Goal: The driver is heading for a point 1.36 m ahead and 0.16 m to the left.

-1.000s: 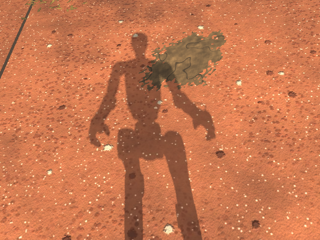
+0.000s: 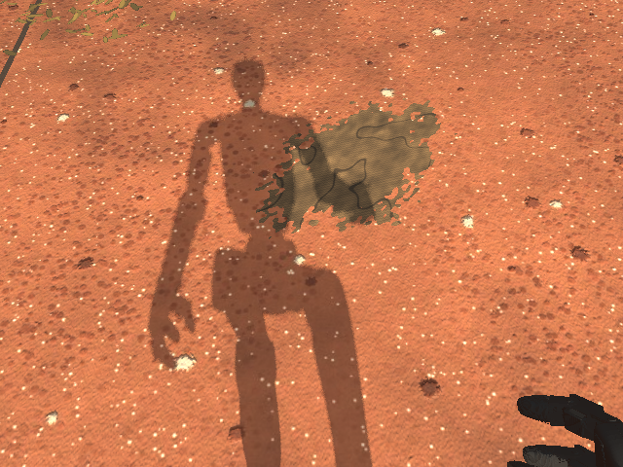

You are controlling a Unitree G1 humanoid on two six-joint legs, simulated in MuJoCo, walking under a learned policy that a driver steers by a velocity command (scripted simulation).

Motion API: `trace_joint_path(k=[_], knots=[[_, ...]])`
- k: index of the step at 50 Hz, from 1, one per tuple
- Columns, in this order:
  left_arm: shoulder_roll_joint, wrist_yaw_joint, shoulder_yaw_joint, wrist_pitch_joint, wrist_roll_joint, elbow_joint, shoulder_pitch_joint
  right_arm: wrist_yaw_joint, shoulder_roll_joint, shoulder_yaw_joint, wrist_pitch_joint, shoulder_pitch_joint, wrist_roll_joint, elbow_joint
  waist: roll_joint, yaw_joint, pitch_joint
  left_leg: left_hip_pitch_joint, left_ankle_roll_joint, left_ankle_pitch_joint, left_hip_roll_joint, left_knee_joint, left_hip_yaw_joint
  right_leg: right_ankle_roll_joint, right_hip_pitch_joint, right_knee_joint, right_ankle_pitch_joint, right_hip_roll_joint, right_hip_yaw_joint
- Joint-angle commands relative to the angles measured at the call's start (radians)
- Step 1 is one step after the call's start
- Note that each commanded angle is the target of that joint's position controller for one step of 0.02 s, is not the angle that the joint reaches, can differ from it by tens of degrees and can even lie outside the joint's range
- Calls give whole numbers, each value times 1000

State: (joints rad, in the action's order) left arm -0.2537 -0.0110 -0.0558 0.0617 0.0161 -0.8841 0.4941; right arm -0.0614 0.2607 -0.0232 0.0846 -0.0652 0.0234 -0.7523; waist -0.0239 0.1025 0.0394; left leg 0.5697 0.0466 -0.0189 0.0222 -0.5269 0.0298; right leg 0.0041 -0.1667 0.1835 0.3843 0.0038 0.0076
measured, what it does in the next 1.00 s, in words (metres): walks ahead: left foot, then right foot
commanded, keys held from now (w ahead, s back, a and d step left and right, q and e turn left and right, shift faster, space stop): w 1.00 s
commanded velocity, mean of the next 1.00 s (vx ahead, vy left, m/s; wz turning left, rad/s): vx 0.49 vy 0.00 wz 0.00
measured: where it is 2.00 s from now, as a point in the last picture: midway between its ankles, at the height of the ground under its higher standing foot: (351, 199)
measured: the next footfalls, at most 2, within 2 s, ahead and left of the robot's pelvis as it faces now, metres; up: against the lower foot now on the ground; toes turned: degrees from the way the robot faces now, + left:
left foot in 0.04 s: +0.21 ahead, +0.12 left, +0.00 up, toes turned +2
right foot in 0.58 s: +0.52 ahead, -0.11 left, +0.00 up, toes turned -2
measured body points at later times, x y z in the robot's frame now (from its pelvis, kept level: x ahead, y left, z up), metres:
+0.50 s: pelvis +0.28 +0.02 +0.01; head +0.31 +0.02 +0.46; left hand +0.50 +0.25 -0.08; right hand +0.28 -0.26 -0.12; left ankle +0.17 +0.12 -0.73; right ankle +0.48 -0.13 -0.69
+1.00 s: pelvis +0.57 +0.00 +0.01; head +0.60 +0.00 +0.46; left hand +0.58 +0.29 -0.11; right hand +0.78 -0.24 -0.08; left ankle +0.76 +0.15 -0.69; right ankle +0.48 -0.11 -0.73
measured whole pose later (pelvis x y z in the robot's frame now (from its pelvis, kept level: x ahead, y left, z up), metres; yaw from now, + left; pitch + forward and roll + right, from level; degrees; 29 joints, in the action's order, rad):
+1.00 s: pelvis +0.57 +0.00 +0.01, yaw +1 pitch +2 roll -2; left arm -0.28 0.01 -0.06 0.08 0.02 -0.89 0.35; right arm -0.03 0.27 -0.03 0.07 0.05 0.01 -0.80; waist -0.05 0.08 0.02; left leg 0.62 0.00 0.05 0.10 -0.57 -0.03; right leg 0.03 -0.02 0.21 0.26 -0.05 -0.05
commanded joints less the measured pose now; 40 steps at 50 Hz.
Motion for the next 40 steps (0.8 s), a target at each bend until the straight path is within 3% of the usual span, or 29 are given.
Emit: trace_joint_path(k=[1, 2, 3, 4, 5, 6, 7, 8, 10, 12, 15, 18, 23, 26, 27, 28, 29, 30, 31, 32, 33, 34, 35, 36, 38, 40], knots=[[-189, -9, -44, -5, -4, 45, -43, 14, 172, -67, 11, 146, -2, 15, 155, -180, -87, -317, 64, -32, -65, 5, 48, 107, 112, 255, -957, 209, 36], [-175, -14, -36, -9, -13, 55, -45, 27, 209, -86, 5, 322, -3, -31, 135, -256, -197, -590, 99, -34, -6, -29, -15, 75, 264, 478, -876, 172, 18], [-62, -6, -4, 2, -24, 81, 57, 36, 308, -106, -1, 460, -28, -52, -110, -227, -373, -977, 239, -188, 273, -6, -446, 11, 629, 893, -373, 33, -5], [-42, -1, 7, 25, 0, 62, 77, 27, 254, -90, -1, 473, -17, -68, -248, -217, -476, -1027, 309, -425, 374, 225, -832, -2, 788, 1104, 174, -67, 118], [-144, 4, -22, 41, 32, 88, -37, 28, 197, -73, 1, 379, -7, -61, -167, -214, -275, -878, 252, -522, 335, 273, -729, 14, 903, 1177, 135, 1, 138], [-162, 3, -24, 49, 40, 113, -126, 30, 162, -63, 2, 308, -9, -47, -93, -190, -155, -715, 216, -469, 301, 288, -580, 32, 909, 1149, 47, 54, 101], [-152, -2, -25, 50, 24, 118, -165, 28, 138, -56, 7, 249, -19, -42, -24, -152, -81, -555, 198, -352, 263, 313, -469, 34, 864, 1086, -30, 99, 80], [-145, -7, -32, 40, 7, 112, -156, 25, 111, -48, 15, 214, -34, -38, -35, -112, -60, -453, 182, -264, 221, 335, -386, 36, 796, 1028, -82, 134, 87], [-101, -8, -26, 17, 1, 96, -114, 23, 104, -48, 26, 200, -36, -47, -61, -75, -55, -355, 192, -200, 190, 387, -307, 29, 721, 980, -119, 154, 85], [-95, -11, -25, 5, -6, 112, -152, 27, 122, -52, 35, 221, -28, -65, -48, -70, -21, -316, 208, -146, 184, 425, -248, 9, 755, 913, -170, 165, 73], [-95, -9, -21, 12, -17, 149, -272, 44, 151, -56, 32, 275, -23, -86, -14, -101, 12, -356, 200, -49, 168, 439, -184, -18, 839, 728, -344, 168, 62], [-67, 4, -6, 27, -13, 176, -387, 54, 171, -57, 23, 335, -13, -103, -5, -146, 22, -382, 164, 4, 134, 435, -110, -18, 795, 512, -500, 129, 19], [-68, 37, 6, 40, 1, 233, -543, 57, 185, -57, -5, 454, -4, -149, -5, -204, 50, -562, 161, 36, 192, 371, -117, 0, 833, 352, -481, 88, 2], [-96, 54, 0, 45, 2, 250, -540, 64, 201, -64, -26, 465, -4, -160, -35, -171, 24, -669, 138, 194, 234, 283, -132, 38, 797, 308, -352, 61, -3], [-118, 54, -9, 46, 1, 240, -490, 66, 212, -67, -31, 450, -5, -156, -55, -137, -12, -682, 126, 348, 229, 220, -124, 56, 714, 301, -310, 34, -22], [-151, 51, -27, 47, -1, 207, -372, 67, 212, -65, -37, 427, -5, -151, -57, -66, -88, -664, 105, 508, 196, 80, -90, 86, 543, 273, -321, 3, -53], [-206, 42, -51, 45, -7, 160, -198, 69, 185, -52, -38, 421, -14, -135, -40, 9, -218, -540, 75, 470, 146, -134, -53, 130, 260, 308, -361, 45, -15], [-304, 33, -74, 40, -31, 137, -63, 64, 90, -22, -21, 502, -24, -100, 136, 4, -388, -153, 7, 117, 18, -518, 5, 265, -161, 323, -280, 303, 377], [-261, 34, -64, 33, -13, 122, -33, 57, 67, -11, 2, 526, -17, -119, 281, 5, -480, 61, -15, -531, -88, -730, -91, 351, -285, 174, -176, 413, 723], [-194, 33, -40, 30, -5, 130, -90, 49, 173, -38, 20, 445, 9, -98, 205, 15, -345, 171, -1, -522, -20, -810, -151, 301, -200, 144, -107, 377, 626], [-167, 29, -31, 27, -8, 142, -159, 46, 179, -39, 30, 361, 23, -73, 150, -3, -218, 190, 8, -441, 31, -790, -118, 266, -53, 123, -158, 335, 473], [-151, 31, -25, 28, -15, 144, -220, 49, 162, -38, 32, 323, 12, -65, 81, -37, -130, 167, 4, -366, 70, -715, -97, 247, 94, 84, -235, 292, 376], [-119, 34, -16, 34, -22, 150, -260, 52, 159, -46, 22, 321, -2, -69, 81, -70, -89, 112, -1, -316, 102, -651, -101, 231, 194, 49, -304, 256, 308], [-112, 37, -14, 37, -26, 149, -281, 52, 138, -44, 9, 347, -5, -77, 96, -98, -76, 59, -10, -288, 113, -626, -102, 231, 258, 16, -331, 239, 273], [-125, 40, -19, 50, -17, 135, -284, 55, 99, -36, -13, 368, -11, -82, 96, -124, -61, 29, -31, -257, 123, -570, -91, 247, 326, -31, -393, 228, 211], [-150, 34, -27, 53, -17, 117, -269, 59, 95, -34, -20, 310, -19, -58, 83, -121, -29, 73, -54, -174, 129, -471, -85, 252, 345, -62, -427, 220, 158]])
Keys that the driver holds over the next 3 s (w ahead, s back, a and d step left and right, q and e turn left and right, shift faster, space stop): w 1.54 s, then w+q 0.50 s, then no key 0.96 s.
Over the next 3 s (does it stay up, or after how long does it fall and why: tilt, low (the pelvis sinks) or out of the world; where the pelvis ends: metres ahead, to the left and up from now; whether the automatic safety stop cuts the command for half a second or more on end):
stays up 1.37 0.10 0.01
